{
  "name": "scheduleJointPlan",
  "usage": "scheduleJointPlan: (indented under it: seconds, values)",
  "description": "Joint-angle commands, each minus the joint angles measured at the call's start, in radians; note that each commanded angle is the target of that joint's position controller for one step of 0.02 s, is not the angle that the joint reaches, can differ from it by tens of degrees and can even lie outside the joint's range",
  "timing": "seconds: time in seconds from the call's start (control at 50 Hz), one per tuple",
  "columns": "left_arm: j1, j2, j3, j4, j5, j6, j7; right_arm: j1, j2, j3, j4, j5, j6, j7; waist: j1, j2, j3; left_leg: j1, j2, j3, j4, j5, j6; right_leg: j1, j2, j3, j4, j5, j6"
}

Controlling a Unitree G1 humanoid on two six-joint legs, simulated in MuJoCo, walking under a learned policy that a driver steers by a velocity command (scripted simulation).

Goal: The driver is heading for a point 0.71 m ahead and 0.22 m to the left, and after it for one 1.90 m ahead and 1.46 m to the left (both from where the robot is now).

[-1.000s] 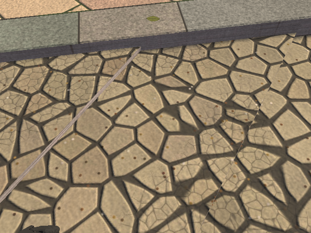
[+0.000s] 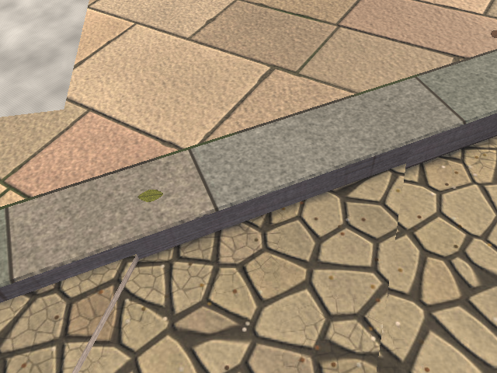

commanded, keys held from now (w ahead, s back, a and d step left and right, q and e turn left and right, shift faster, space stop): w+q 1.00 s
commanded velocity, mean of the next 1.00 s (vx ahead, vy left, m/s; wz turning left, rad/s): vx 0.50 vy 0.00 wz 0.52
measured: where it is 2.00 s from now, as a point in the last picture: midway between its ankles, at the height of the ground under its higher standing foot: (111, 239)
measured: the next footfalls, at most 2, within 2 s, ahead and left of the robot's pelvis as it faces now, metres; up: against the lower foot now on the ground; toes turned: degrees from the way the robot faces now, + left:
left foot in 0.38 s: +0.38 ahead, +0.12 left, +0.00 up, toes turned +15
right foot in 0.86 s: +0.66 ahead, +0.02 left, +0.00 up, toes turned +31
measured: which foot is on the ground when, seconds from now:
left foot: up 0.00-0.36, down 0.38-0.86, up 0.88-1.00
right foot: down 0.00-0.40, up 0.42-0.84, down 0.86-1.00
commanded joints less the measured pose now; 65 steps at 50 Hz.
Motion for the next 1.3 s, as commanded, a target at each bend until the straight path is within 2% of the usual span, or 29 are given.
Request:
scheduleJointPlan:
  seconds: [0.02,0.12,0.24,0.3,0.34,0.36,0.38,0.4,0.42,0.44,0.46,0.48,0.5,0.54,0.58,0.66,0.76,0.8,0.84,0.86,0.88,0.9,0.92,0.94,0.98,1.06,1.18,1.24,1.3]
  values:
    - [0.045,0.098,0.033,-0.019,0.004,-0.026,0.004,-0.035,-0.066,-0.026,-0.070,0.001,0.002,0.002,0.023,-0.155,-0.005,-0.284,0.064,-0.054,0.053,0.093,-0.007,0.245,-0.260,0.263,-0.265,0.108,-0.090]
    - [0.065,0.120,0.042,0.023,0.009,-0.031,0.022,-0.133,-0.027,-0.021,-0.101,-0.003,0.013,0.014,0.027,-0.112,0.046,-0.357,0.050,-0.044,-0.092,0.266,-0.024,0.240,-0.243,0.086,-0.311,0.298,-0.082]
    - [0.121,0.172,0.050,0.074,-0.003,-0.017,0.045,-0.341,0.014,0.002,-0.186,-0.012,0.000,0.061,0.084,-0.084,0.096,-0.271,0.020,0.088,-0.463,0.409,0.009,0.296,-0.246,-0.054,-0.318,0.398,-0.046]
    - [0.117,0.209,0.060,0.084,-0.007,0.001,0.053,-0.338,-0.025,-0.012,-0.214,-0.009,0.002,0.073,0.045,-0.119,0.047,-0.191,-0.035,0.138,-0.532,0.328,0.056,0.399,-0.258,-0.098,-0.205,0.733,-0.029]
    - [0.099,0.233,0.069,0.075,-0.008,0.021,0.062,-0.233,-0.072,-0.036,-0.200,-0.008,0.012,0.067,-0.025,-0.155,-0.032,-0.069,-0.095,0.172,-0.523,0.245,0.099,0.448,-0.257,-0.115,-0.029,1.024,-0.021]
    - [0.137,0.171,0.045,0.100,0.045,0.024,0.048,-0.068,-0.069,-0.030,-0.126,-0.110,0.029,0.042,-0.066,-0.144,-0.080,0.083,-0.161,0.224,-0.558,0.201,0.129,0.419,-0.219,-0.154,0.158,1.011,-0.015]
    - [0.150,0.181,0.046,0.095,0.034,0.021,0.046,0.094,-0.099,-0.051,-0.083,-0.132,0.029,0.024,-0.139,-0.120,-0.145,0.345,-0.163,0.174,-0.602,0.200,0.173,0.248,-0.193,-0.158,0.420,0.849,-0.003]
    - [0.178,0.103,0.029,0.074,0.049,0.019,0.040,0.139,-0.170,-0.069,-0.077,-0.122,0.036,0.011,-0.114,0.016,-0.213,0.607,0.080,-0.133,-0.534,0.222,0.237,-0.057,-0.103,-0.136,0.739,-0.031,0.018]
    - [0.217,0.106,0.024,0.010,0.024,0.020,0.028,0.087,-0.275,-0.095,-0.116,-0.089,0.044,0.015,-0.066,0.180,-0.365,0.822,0.293,-0.683,-0.672,0.225,0.442,-0.381,0.059,0.023,1.057,-0.402,0.054]
    - [0.092,0.164,0.029,-0.004,0.035,0.009,0.022,0.063,-0.227,-0.092,-0.129,-0.058,0.056,0.009,-0.106,0.000,-0.302,0.738,0.267,-0.629,-0.787,0.126,0.393,-0.461,-0.014,0.144,1.036,-0.242,0.047]
    - [0.046,0.162,0.021,-0.018,0.025,-0.001,0.017,0.008,-0.180,-0.078,-0.117,-0.049,0.055,0.004,-0.076,-0.031,-0.158,0.585,0.243,-0.517,-0.819,0.123,0.357,-0.457,-0.061,0.136,0.940,-0.144,0.049]
    - [0.034,0.153,0.017,-0.011,0.030,-0.003,0.020,-0.015,-0.134,-0.064,-0.105,-0.051,0.052,0.003,-0.036,-0.086,-0.070,0.450,0.196,-0.443,-0.841,0.216,0.319,-0.408,-0.092,0.122,0.849,-0.126,0.059]
    - [0.038,0.152,0.014,-0.013,0.042,0.010,0.020,-0.027,-0.117,-0.058,-0.100,-0.046,0.043,-0.001,-0.009,-0.085,-0.038,0.354,0.155,-0.376,-0.849,0.303,0.301,-0.346,-0.109,0.127,0.790,-0.135,0.073]
    - [0.077,0.138,0.008,-0.003,0.056,0.042,0.017,-0.037,-0.102,-0.049,-0.092,-0.045,0.028,0.002,0.029,-0.069,-0.051,0.242,0.109,-0.296,-0.864,0.390,0.287,-0.236,-0.118,0.119,0.697,-0.164,0.095]
    - [0.060,0.113,-0.001,-0.010,0.054,0.055,0.013,-0.020,-0.127,-0.056,-0.080,-0.051,0.016,0.007,0.030,-0.050,-0.044,0.187,0.080,-0.263,-0.879,0.374,0.286,-0.223,-0.119,0.096,0.602,-0.146,0.106]
    - [-0.101,0.098,-0.012,-0.056,0.044,0.056,0.008,0.037,-0.133,-0.063,-0.063,-0.051,0.016,0.012,-0.034,-0.003,0.020,0.182,0.040,-0.269,-0.920,0.176,0.243,-0.276,-0.116,0.089,0.368,0.050,0.122]
    - [-0.210,0.109,-0.014,-0.092,0.025,0.036,0.006,0.099,-0.148,-0.072,-0.051,-0.061,0.018,0.007,-0.083,0.013,0.010,0.256,0.044,-0.305,-0.835,0.261,0.199,-0.219,-0.055,0.087,0.179,0.112,0.123]
    - [-0.172,0.131,-0.007,-0.089,0.024,0.027,0.010,0.080,-0.157,-0.074,-0.059,-0.065,0.016,0.002,-0.053,0.029,-0.003,0.252,0.055,-0.346,-0.774,0.307,0.170,-0.119,-0.033,0.098,0.115,0.054,0.108]
    - [-0.032,0.157,0.006,-0.050,0.029,0.011,0.023,0.037,-0.153,-0.072,-0.066,-0.060,0.010,0.000,0.032,0.004,-0.034,0.188,0.017,-0.355,-0.646,0.309,0.129,0.094,-0.014,0.099,0.002,0.027,0.075]
    - [0.073,0.217,0.024,-0.032,0.045,-0.002,0.038,0.035,-0.104,-0.056,-0.076,-0.048,-0.002,0.003,0.083,-0.089,-0.103,0.125,-0.050,-0.285,-0.450,0.273,0.091,0.257,-0.133,0.217,-0.070,-0.062,0.036]
    - [0.176,0.316,0.046,-0.035,0.069,0.002,0.053,0.037,-0.023,-0.032,-0.120,-0.019,-0.010,0.003,0.119,-0.278,-0.211,-0.085,-0.174,-0.118,-0.184,-0.006,0.044,0.475,-0.384,0.544,-0.170,-0.307,-0.041]
    - [0.154,0.333,0.059,-0.012,0.055,0.020,0.052,0.086,-0.061,-0.032,-0.131,-0.046,0.002,-0.002,0.057,-0.369,-0.197,-0.232,-0.173,-0.046,-0.054,-0.240,0.044,0.446,-0.474,0.812,-0.238,-0.384,-0.114]
    - [0.097,0.229,0.039,-0.030,0.048,0.028,0.045,0.081,-0.104,-0.040,-0.090,-0.062,0.020,-0.005,0.038,-0.188,-0.096,-0.246,-0.089,-0.069,0.017,-0.172,0.048,0.356,-0.436,0.703,-0.222,-0.444,-0.110]
    - [0.058,0.167,0.023,-0.033,0.038,0.028,0.040,0.042,-0.096,-0.038,-0.082,-0.064,0.024,0.005,0.034,-0.114,-0.027,-0.228,-0.064,-0.058,0.011,-0.098,0.039,0.274,-0.378,0.560,-0.231,-0.335,-0.089]
    - [0.043,0.127,0.010,-0.014,0.033,0.018,0.043,-0.003,-0.072,-0.036,-0.091,-0.079,0.039,0.024,0.020,-0.162,0.017,-0.207,-0.020,-0.034,-0.017,-0.018,0.018,0.209,-0.297,0.345,-0.252,-0.069,-0.057]
    - [0.089,0.139,0.020,0.022,0.024,-0.008,0.027,-0.074,-0.044,-0.025,-0.123,-0.081,0.054,0.048,0.017,-0.157,-0.001,-0.247,-0.007,-0.008,0.008,0.087,-0.011,0.224,-0.278,0.164,-0.255,0.253,-0.074]
    - [0.107,0.152,0.029,0.059,0.021,-0.007,0.022,-0.259,-0.007,0.003,-0.191,-0.075,0.051,0.072,0.036,-0.154,0.042,-0.208,0.011,0.062,-0.283,0.246,-0.016,0.206,-0.249,-0.024,-0.271,0.369,-0.063]
    - [0.137,0.171,0.034,0.080,0.023,0.001,0.028,-0.300,-0.005,0.011,-0.206,-0.082,0.058,0.069,0.044,-0.170,0.035,-0.115,-0.010,0.137,-0.380,0.184,0.028,0.236,-0.271,-0.078,-0.214,0.488,-0.043]
    - [0.146,0.208,0.041,0.087,0.021,0.020,0.039,-0.204,-0.035,-0.004,-0.188,-0.091,0.059,0.048,-0.005,-0.169,-0.047,0.047,-0.103,0.191,-0.436,0.065,0.092,0.291,-0.278,-0.133,0.045,0.947,-0.027]
Over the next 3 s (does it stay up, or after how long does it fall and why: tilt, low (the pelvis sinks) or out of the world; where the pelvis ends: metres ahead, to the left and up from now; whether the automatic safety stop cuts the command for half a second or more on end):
stays up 1.29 0.93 0.08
